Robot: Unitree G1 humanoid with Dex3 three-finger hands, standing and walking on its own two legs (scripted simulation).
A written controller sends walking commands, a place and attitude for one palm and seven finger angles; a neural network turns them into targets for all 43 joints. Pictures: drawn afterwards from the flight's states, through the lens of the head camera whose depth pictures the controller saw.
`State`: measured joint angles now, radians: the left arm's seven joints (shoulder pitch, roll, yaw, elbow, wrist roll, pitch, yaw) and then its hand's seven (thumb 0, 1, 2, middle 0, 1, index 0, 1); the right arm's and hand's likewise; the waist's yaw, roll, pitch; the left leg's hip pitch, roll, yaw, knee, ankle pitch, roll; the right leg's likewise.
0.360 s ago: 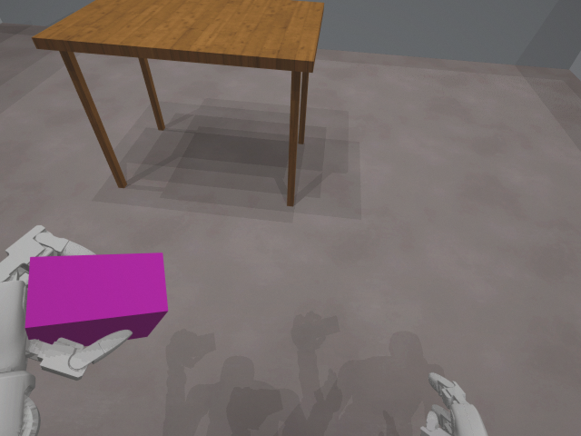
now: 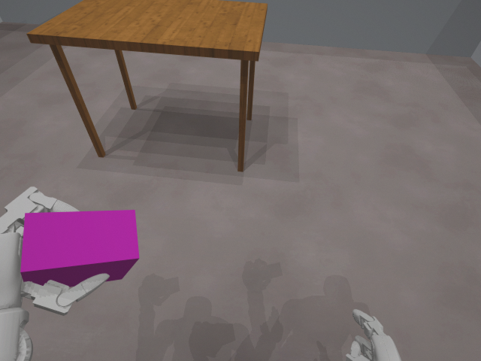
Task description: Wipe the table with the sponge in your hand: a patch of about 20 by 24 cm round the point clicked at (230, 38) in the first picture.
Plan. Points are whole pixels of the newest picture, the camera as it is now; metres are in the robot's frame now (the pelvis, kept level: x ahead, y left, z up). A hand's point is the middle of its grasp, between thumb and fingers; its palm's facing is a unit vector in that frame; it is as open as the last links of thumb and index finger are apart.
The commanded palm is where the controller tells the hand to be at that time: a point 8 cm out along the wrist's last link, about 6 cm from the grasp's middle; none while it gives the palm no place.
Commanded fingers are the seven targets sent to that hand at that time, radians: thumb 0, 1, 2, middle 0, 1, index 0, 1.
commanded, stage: look at it before walking up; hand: left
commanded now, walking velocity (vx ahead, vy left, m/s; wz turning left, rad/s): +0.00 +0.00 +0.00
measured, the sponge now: (97, 250) +0.22 +0.21 +0.14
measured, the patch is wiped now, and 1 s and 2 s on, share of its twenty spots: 0.00 0.00 0.00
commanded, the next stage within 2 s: walk to a spot facing it in 0.04 s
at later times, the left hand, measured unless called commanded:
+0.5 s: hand (26, 253) +0.20 +0.28 +0.16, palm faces +0.52 -0.76 -0.39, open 10.4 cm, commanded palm +0.14 +0.31 +0.18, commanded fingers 0.00 0.10 1.30 -1.20 -1.60 -1.20 -1.60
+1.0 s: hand (21, 251) +0.20 +0.28 +0.16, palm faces +0.71 -0.52 -0.47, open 10.4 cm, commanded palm +0.14 +0.30 +0.18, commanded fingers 0.00 0.10 1.30 -1.20 -1.60 -1.20 -1.60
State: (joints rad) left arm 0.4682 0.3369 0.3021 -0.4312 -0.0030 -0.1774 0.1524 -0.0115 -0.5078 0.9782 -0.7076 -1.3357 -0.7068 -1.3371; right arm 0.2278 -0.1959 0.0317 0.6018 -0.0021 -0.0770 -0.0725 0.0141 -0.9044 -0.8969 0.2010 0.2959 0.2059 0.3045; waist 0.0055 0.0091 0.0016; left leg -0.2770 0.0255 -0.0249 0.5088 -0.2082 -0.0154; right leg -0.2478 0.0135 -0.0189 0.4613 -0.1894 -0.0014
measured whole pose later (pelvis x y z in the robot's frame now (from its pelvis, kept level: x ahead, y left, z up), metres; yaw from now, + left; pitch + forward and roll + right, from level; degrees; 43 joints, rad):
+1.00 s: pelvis +0.12 -0.02 +0.00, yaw +28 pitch +1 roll +4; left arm 0.49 0.35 0.33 -0.49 0.00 -0.19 0.16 -0.01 -0.51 0.98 -0.71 -1.34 -0.71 -1.34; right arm 0.21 -0.26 -0.04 0.59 -0.01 -0.05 -0.08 0.01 -0.91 -0.90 0.20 0.30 0.20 0.30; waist 0.03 -0.05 0.07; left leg -0.53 0.07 0.18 0.84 -0.35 -0.02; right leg -0.09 -0.14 -0.26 0.48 -0.40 -0.01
